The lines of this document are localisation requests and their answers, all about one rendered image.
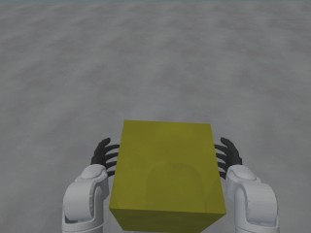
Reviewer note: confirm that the right robot hand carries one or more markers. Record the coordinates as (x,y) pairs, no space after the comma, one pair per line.
(231,158)

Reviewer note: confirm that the robot left forearm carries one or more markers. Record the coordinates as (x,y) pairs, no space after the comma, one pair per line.
(83,201)

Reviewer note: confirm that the carton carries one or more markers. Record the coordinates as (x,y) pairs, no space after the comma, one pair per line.
(167,178)

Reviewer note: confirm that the left robot hand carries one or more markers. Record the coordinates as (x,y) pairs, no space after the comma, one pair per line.
(100,158)

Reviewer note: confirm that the robot right forearm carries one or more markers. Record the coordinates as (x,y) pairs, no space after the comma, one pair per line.
(255,203)

